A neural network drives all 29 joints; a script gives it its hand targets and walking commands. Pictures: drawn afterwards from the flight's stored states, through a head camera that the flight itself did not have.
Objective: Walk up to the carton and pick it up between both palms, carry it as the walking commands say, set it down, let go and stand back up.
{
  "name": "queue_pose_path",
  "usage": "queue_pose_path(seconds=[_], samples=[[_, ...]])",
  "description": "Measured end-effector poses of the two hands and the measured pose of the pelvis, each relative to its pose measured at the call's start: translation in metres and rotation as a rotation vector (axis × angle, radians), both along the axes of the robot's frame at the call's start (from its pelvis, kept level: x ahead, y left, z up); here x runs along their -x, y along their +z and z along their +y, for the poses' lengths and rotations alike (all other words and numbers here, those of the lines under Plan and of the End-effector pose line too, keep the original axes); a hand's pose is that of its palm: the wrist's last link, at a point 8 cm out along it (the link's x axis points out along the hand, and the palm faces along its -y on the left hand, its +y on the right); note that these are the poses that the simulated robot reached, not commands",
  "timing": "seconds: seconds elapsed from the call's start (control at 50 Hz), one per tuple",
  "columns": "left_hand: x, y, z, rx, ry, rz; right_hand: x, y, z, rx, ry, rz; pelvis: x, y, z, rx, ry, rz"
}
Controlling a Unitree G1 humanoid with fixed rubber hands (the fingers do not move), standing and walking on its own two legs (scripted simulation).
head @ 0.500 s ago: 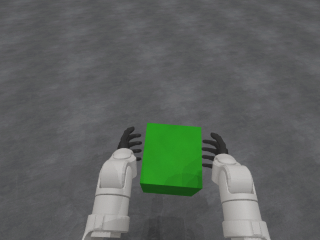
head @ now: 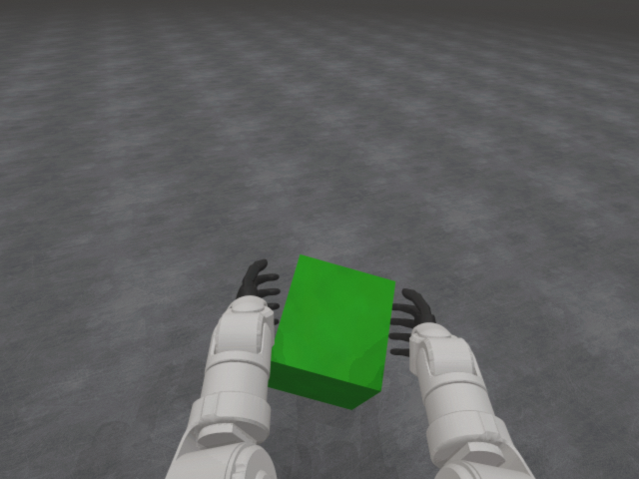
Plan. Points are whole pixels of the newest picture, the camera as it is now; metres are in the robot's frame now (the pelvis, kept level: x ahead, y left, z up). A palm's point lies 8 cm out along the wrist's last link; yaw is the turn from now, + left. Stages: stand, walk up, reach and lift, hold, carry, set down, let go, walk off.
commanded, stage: set down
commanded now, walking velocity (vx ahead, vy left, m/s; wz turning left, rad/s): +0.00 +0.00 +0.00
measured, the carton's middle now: (327, 335) +0.36 +0.04 -0.01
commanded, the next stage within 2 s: none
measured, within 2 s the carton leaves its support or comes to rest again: neither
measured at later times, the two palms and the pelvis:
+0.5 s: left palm (275, 359) +0.32 +0.11 -0.03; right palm (424, 367) +0.34 -0.12 -0.04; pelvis -0.04 -0.03 -0.03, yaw -1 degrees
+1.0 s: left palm (271, 385) +0.35 +0.13 -0.15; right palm (400, 388) +0.37 -0.10 -0.15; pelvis +0.01 -0.02 -0.06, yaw -2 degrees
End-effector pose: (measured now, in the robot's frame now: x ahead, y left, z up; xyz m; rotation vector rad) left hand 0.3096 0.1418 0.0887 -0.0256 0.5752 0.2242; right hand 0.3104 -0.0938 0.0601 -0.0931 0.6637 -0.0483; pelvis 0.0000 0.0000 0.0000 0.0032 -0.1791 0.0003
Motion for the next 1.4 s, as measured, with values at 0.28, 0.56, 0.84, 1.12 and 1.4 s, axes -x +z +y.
queue_pose_path(seconds=[0.28, 0.56, 0.84, 1.12, 1.4], samples=[[0.012, -0.074, -0.02, 0.0, 0.008, 0.171, 0.005, -0.065, -0.021, 0.036, 0.012, 0.136, 0.032, -0.014, 0.004, -0.004, -0.041, -0.013], [-0.022, -0.128, -0.03, 0.019, 0.1, 0.082, -0.037, -0.108, -0.026, 0.003, -0.052, 0.041, 0.04, -0.032, -0.029, 0.006, -0.023, 0.192], [-0.041, -0.2, -0.029, 0.009, 0.088, 0.112, -0.054, -0.18, -0.024, -0.004, -0.059, 0.069, 0.001, -0.04, -0.034, -0.006, -0.037, 0.452], [-0.052, -0.239, -0.001, 0.019, 0.13, 0.047, -0.07, -0.227, 0.005, -0.021, -0.036, 0.008, -0.001, -0.077, -0.008, 0.015, -0.037, 0.607], [-0.056, -0.3, -0.012, 0.078, 0.136, 0.07, -0.073, -0.281, -0.005, 0.038, -0.051, 0.037, 0.035, -0.134, 0.02, 0.034, -0.051, 0.644]])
